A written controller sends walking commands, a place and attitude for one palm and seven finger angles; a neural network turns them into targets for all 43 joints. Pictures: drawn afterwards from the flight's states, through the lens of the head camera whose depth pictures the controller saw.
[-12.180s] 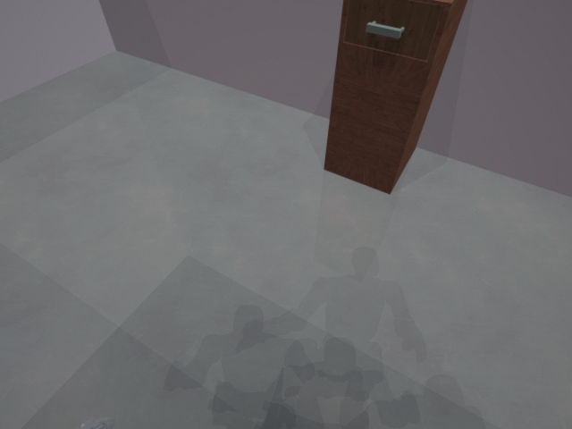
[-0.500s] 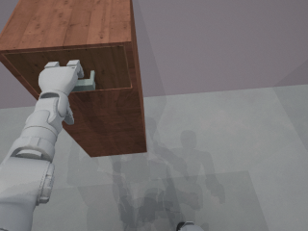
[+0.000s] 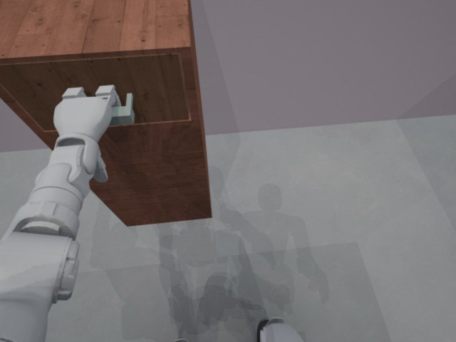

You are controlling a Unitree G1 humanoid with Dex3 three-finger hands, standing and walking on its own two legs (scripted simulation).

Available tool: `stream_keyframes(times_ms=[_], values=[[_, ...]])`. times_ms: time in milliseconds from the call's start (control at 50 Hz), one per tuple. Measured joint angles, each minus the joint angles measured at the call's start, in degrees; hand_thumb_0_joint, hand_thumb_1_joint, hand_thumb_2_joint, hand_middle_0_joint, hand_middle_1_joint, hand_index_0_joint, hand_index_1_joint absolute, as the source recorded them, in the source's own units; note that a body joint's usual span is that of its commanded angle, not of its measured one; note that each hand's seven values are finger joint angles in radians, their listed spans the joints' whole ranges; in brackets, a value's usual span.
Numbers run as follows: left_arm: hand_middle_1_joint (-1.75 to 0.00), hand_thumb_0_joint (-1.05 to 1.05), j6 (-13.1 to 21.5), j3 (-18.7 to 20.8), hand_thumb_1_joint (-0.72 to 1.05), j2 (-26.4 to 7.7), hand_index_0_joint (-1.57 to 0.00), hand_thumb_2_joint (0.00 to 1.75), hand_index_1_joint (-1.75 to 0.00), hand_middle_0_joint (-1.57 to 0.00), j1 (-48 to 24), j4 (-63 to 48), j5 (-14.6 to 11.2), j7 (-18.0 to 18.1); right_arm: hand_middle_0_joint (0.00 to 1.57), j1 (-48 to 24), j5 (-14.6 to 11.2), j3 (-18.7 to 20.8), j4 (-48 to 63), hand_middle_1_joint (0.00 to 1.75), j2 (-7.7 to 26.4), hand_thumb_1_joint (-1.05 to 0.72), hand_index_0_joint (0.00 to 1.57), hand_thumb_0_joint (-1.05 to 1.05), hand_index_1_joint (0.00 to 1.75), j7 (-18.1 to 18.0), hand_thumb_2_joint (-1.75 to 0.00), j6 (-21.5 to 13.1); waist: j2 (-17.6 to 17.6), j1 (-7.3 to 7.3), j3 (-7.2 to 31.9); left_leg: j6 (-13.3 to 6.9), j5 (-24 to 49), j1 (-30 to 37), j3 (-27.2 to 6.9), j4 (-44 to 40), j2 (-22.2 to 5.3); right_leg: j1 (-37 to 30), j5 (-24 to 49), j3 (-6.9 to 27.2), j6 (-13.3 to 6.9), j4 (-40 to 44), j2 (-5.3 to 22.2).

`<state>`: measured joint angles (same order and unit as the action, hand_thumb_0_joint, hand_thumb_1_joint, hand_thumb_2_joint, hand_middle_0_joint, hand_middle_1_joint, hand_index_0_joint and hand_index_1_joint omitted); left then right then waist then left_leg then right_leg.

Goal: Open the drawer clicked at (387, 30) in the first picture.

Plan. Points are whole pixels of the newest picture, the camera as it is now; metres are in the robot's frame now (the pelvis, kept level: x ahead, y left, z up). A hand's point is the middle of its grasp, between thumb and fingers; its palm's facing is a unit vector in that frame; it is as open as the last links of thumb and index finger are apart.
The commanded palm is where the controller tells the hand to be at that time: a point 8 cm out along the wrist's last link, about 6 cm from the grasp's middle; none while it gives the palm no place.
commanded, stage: lower the fingers behind the handle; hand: left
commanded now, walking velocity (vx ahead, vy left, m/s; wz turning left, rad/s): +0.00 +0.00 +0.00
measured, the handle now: (101, 108) +0.55 +0.23 +0.03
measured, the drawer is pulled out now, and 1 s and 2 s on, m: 0.00 0.00 0.04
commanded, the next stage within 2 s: close the thumb around the handle in 0.56 s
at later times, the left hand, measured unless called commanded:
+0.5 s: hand (101, 139) +0.49 +0.22 +0.02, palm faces -0.05 -0.01 -1.00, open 13.9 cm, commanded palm +0.47 +0.23 +0.07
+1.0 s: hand (101, 139) +0.49 +0.22 +0.02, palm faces -0.06 -0.01 -1.00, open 10.7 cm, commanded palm +0.47 +0.23 +0.07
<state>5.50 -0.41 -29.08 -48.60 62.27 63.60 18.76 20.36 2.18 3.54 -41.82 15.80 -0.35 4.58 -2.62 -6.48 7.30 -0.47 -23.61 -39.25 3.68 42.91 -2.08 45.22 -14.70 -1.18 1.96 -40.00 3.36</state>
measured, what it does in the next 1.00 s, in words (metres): stands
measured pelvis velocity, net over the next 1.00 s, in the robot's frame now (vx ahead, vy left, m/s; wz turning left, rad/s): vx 0.00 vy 0.00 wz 0.00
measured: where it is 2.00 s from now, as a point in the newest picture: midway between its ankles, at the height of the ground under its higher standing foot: outside the picture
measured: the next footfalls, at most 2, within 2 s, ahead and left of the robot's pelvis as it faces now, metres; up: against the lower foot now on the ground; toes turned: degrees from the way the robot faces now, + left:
none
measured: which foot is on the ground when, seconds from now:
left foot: down 0.00-1.00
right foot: down 0.00-1.00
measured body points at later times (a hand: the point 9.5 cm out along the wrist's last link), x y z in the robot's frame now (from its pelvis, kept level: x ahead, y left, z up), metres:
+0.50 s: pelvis +0.00 +0.00 -0.01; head +0.12 -0.01 +0.43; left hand +0.49 +0.22 +0.07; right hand +0.01 -0.28 -0.14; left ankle -0.04 +0.11 -0.71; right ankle +0.03 -0.15 -0.71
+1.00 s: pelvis +0.00 +0.00 -0.01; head +0.12 -0.01 +0.43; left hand +0.49 +0.22 +0.07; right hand +0.01 -0.28 -0.14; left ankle -0.04 +0.11 -0.71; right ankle +0.03 -0.15 -0.71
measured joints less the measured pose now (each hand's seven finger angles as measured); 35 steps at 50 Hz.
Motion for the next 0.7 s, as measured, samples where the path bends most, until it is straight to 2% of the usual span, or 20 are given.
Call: stream_keyframes(times_ms=[140,440,700], values=[[-1.19,0.00,-1.5,-0.8,-0.49,0.9,-0.30,0.30,-1.19,-0.28,-0.7,0.9,0.1,0.8,0.21,-0.4,0.2,0.0,-0.2,0.30,-0.3,-0.91,0.21,0.00,0.30,0.4,-0.90,-0.1,-0.2,-0.01,0.2,-0.1,-0.5,-1.5,-0.3,1.3,0.1,1.2,-0.5,-0.2,0.1,-1.1,0.1],[-1.19,0.00,-0.7,0.3,-0.49,0.7,-0.31,0.31,-1.20,-0.29,0.5,-0.2,0.1,0.5,0.21,-1.1,0.4,-0.2,0.2,0.30,-0.3,-0.91,0.21,0.00,0.30,0.4,-0.90,0.2,-0.5,-0.04,0.5,0.0,-1.3,-2.7,-0.4,2.7,-0.1,2.5,-1.2,-0.2,0.0,-2.5,0.0],[-1.20,0.00,-1.3,-0.1,-0.49,0.8,-0.31,0.31,-1.20,-0.29,0.2,0.1,-0.1,0.6,0.21,-1.1,0.2,-0.1,0.0,0.30,-0.1,-0.91,0.21,0.00,0.30,0.2,-0.90,0.2,-0.5,0.02,0.3,0.1,-1.2,-2.3,-0.6,2.4,-0.1,2.1,-1.3,-0.4,-0.1,-2.3,0.0]])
